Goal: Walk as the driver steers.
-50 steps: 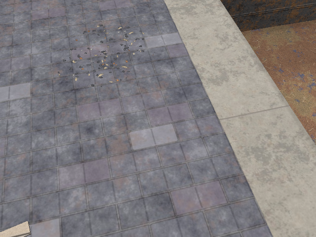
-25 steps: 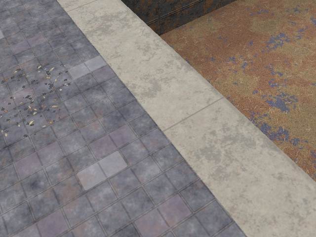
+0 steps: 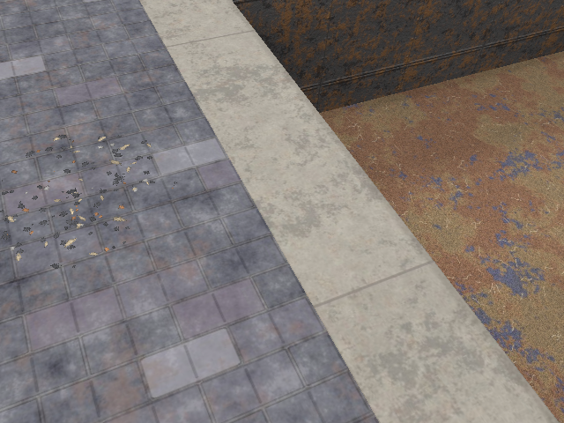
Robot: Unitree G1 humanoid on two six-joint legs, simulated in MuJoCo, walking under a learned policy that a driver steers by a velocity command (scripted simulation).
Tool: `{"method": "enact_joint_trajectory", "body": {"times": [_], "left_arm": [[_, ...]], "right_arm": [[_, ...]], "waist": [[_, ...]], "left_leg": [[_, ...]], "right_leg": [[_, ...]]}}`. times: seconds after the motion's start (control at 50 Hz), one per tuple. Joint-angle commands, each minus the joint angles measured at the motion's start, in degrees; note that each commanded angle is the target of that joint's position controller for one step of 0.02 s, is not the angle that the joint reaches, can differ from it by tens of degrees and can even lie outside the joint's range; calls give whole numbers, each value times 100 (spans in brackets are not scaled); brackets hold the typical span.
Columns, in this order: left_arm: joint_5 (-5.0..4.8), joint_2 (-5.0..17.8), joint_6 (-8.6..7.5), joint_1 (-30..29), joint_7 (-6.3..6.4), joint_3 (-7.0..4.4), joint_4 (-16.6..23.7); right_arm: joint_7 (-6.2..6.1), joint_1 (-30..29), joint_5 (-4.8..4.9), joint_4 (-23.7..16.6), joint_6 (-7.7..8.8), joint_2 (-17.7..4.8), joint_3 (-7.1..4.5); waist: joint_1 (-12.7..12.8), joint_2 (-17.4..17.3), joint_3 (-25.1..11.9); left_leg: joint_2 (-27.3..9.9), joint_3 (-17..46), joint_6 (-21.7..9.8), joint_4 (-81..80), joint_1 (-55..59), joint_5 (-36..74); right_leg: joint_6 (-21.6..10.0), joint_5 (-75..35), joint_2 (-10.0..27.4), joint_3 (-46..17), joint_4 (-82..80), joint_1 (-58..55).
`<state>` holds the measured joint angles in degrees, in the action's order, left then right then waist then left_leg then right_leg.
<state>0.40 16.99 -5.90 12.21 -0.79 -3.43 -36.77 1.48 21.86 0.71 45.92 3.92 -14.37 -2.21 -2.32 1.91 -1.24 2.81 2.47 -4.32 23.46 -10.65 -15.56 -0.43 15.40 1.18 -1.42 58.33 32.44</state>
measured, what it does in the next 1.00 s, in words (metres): walks ahead: right foot, then left foot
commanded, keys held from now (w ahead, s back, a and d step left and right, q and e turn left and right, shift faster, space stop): w+q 0.40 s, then w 0.16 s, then w+e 0.44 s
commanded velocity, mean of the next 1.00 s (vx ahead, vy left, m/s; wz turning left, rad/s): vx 0.49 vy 0.00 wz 0.19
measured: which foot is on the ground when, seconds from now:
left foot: down 0.00-0.28, up 0.30-0.74, down 0.76-1.00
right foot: up 0.00-0.26, down 0.28-0.78, up 0.80-1.00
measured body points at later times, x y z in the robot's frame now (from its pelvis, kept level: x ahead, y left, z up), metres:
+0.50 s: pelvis +0.27 -0.01 +0.00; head +0.29 +0.00 +0.45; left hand +0.30 +0.28 -0.11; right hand +0.47 -0.25 -0.10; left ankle +0.23 +0.12 -0.66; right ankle +0.30 -0.11 -0.75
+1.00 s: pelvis +0.50 +0.12 +0.00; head +0.52 +0.14 +0.45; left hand +0.58 +0.42 -0.12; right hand +0.62 -0.14 -0.11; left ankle +0.47 +0.22 -0.75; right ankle +0.58 -0.03 -0.66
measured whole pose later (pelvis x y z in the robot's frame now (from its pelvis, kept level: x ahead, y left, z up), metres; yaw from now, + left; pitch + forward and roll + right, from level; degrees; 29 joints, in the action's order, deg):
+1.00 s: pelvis +0.50 +0.12 +0.00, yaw +9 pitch +1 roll +1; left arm -1.7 18.1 -1.9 13.0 -0.2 -4.1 -44.1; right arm 0.9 17.5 -0.9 43.9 5.6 -14.9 -3.6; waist -1.9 3.1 1.2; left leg 0.3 -8.2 -2.1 19.3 -8.8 -11.3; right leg 0.3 11.9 5.2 -3.7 63.4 36.9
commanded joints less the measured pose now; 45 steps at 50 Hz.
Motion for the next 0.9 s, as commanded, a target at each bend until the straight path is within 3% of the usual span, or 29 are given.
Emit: {"method": "enact_joint_trajectory", "body": {"times": [0.02,0.1,0.18,0.24,0.26,0.28,0.3,0.32,0.34,0.36,0.38,0.4,0.42,0.46,0.5,0.56,0.6,0.66,0.7,0.74,0.76,0.78,0.8,0.82,0.84,0.86,0.88,0.9], "left_arm": [[35,297,-116,-741,3,-80,594],[-31,60,-134,-1523,-62,24,718],[-109,228,-193,-1954,-143,-26,800],[-128,470,-235,-1569,-120,-142,716],[-115,624,-248,-1013,-73,-235,579],[-63,824,-249,-167,-18,-325,429],[5,1216,-193,891,66,-400,354],[62,1302,-149,904,-19,-388,169],[-1,633,-116,704,0,-261,300],[-49,395,-77,422,40,-193,283],[-22,382,-56,199,29,-167,220],[8,315,-48,62,15,-153,144],[59,298,-74,-1,9,-138,75],[8,278,-150,-3,-27,-148,-103],[-38,446,-195,31,-44,-200,-274],[-78,647,-160,46,-35,-242,-427],[-166,750,-92,164,-30,-242,-520],[-250,986,4,593,-35,-278,-703],[-263,1086,78,699,-18,-293,-789],[-248,1015,141,671,11,-239,-843],[-177,745,129,690,19,-131,-823],[-71,144,69,1019,12,63,-612],[-201,156,10,1219,33,85,-616],[-339,693,18,940,36,-79,-612],[-337,720,47,617,41,-95,-515],[-256,660,97,464,63,-102,-497],[-209,613,174,500,72,-138,-524],[-221,505,255,619,62,-131,-569]], "right_arm": [[-141,-49,10,-422,18,-958,-229],[-260,278,52,-299,-44,-1001,-254],[-302,506,124,-227,-105,-1043,-287],[-334,286,114,-287,-159,-1136,-359],[-320,159,98,-352,-167,-1097,-357],[-283,-30,44,-495,-162,-977,-312],[-264,-8,-122,-692,-132,-579,-182],[-230,995,108,-765,-75,-200,-57],[-241,730,219,-596,-93,-872,-192],[-228,43,197,-712,-118,-1118,-269],[-233,-256,120,-786,-130,-1006,-259],[-207,-428,55,-862,-131,-927,-278],[-171,-374,84,-885,-156,-798,-269],[-153,-339,102,-882,-206,-529,-208],[-152,-622,40,-983,-217,-427,-155],[-67,-1079,-17,-1064,-123,-383,-73],[-2,-1541,-32,-1163,-20,-345,-20],[63,-2081,29,-1372,63,-479,-41],[81,-2068,44,-1419,105,-661,-114],[35,-1285,8,-1202,124,-913,-276],[-36,-426,-45,-1018,117,-1221,-422],[-121,336,-229,-994,72,-1813,-553],[-94,520,-218,-944,54,-1676,-508],[-66,246,-144,-929,66,-1261,-381],[-51,-99,-82,-923,79,-1015,-299],[-25,-488,-85,-905,106,-802,-234],[-14,-756,-105,-890,152,-626,-196],[-13,-909,-133,-855,199,-586,-203]], "waist": [[23,-637,208],[-230,-787,342],[-317,-862,387],[-4,-1037,260],[301,-1038,-79],[740,-943,-775],[1063,-123,-1814],[433,2039,-2483],[611,1112,-1708],[700,486,-849],[558,-9,-392],[436,-3,-105],[290,192,-11],[187,297,94],[166,195,279],[252,82,316],[405,50,392],[580,129,440],[473,224,386],[-26,219,-29],[-436,94,-621],[-524,-1122,-1626],[-502,-1825,-2179],[-490,-1253,-1387],[-335,-1093,-781],[-138,-876,-395],[58,-954,-159],[193,-999,-63]], "left_leg": [[-1257,1537,-943,-1137,846,1787],[-941,1171,-698,-1005,348,2020],[-1174,1658,-656,-754,574,1777],[-1280,1900,-494,-275,780,2552],[-1082,1776,-375,285,712,3355],[-785,1603,-198,1375,233,3403],[-308,1190,-29,3120,-772,1627],[254,926,218,4750,-2676,-1960],[-225,998,276,5319,-3210,-1564],[-425,737,309,5270,-3299,-973],[-637,584,345,5123,-3085,-588],[-781,557,355,4887,-2953,-391],[-894,544,348,4762,-2690,-290],[-913,446,366,4434,-2546,-300],[-944,431,417,3857,-2735,-113],[-989,248,420,2740,-2690,802],[-899,-31,412,1929,-2326,1289],[-719,-135,402,1238,-2043,1299],[-598,-144,310,870,-1767,1053],[-362,-334,129,474,-441,1004],[-661,-83,-66,571,879,1109],[-2266,1903,-702,535,2958,731],[-2809,3782,-1156,-350,3189,-171],[-2636,3231,-975,-513,2598,-656],[-2434,2430,-820,-623,1915,-574],[-2189,1870,-732,-817,1235,-199],[-1990,1375,-656,-1027,740,208],[-1892,1022,-620,-1218,393,499]], "right_leg": [[208,-732,90,-38,-696,1210],[283,-1733,-215,82,-2206,442],[201,-1857,-314,-72,-2901,54],[-20,-1342,-326,-104,-3136,-649],[-187,-1359,-379,24,-3328,-1474],[-475,-1434,15,-236,-3220,-2874],[-839,-1084,1170,-1436,-2987,-4641],[-1668,157,2419,-4244,-3687,-5995],[-1447,983,2215,-4096,-3995,-5368],[-1217,667,1973,-2997,-4069,-4490],[-1127,-127,1723,-2348,-4208,-3688],[-1107,-574,1518,-1897,-4368,-3147],[-1098,-747,1363,-1554,-4547,-2743],[-1220,-984,1277,-1152,-4832,-2380],[-1333,-1299,1338,-878,-5038,-2266],[-1291,-1645,1200,-353,-5098,-2367],[-1186,-1721,1020,-135,-5031,-2230],[-1106,-1556,1175,-341,-4839,-2471],[-991,-1515,1328,-540,-4562,-2722],[-735,-2295,1101,-383,-3635,-2576],[-499,-2172,755,-112,-2424,-2023],[-57,-206,89,307,-152,-163],[12,1828,-260,-352,1099,761],[-27,1538,29,-633,1622,1244],[-73,1073,277,-465,1587,1345],[-61,646,457,-404,1344,1149],[-43,327,609,-451,1095,866],[-11,101,668,-459,1008,546]]}}
Next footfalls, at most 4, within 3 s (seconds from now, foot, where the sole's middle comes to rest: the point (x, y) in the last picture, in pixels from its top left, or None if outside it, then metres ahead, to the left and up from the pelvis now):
0.28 right None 0.34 -0.11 -0.78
0.76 left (164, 421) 0.51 0.23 -0.78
1.30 right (257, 302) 0.83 0.02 -0.78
1.78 left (207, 213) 1.14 0.17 -0.78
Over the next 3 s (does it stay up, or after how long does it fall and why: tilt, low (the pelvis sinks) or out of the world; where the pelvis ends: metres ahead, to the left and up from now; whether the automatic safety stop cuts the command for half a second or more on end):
stays up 1.02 0.13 0.00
